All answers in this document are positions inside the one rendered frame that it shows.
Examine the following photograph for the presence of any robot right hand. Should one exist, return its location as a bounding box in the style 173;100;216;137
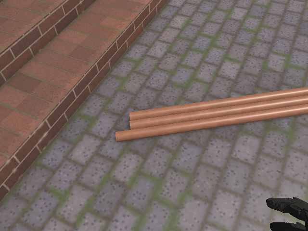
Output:
266;196;308;231

